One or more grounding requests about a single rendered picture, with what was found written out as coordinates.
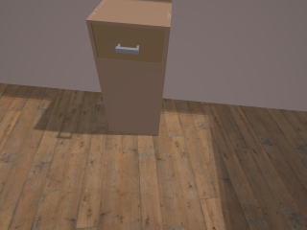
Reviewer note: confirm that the cabinet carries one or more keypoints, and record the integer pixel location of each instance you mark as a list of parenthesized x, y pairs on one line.
[(132, 90)]

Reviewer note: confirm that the drawer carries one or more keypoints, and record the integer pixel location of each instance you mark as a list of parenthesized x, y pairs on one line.
[(150, 41)]

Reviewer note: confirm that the handle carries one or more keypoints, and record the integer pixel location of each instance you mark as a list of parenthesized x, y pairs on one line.
[(127, 50)]

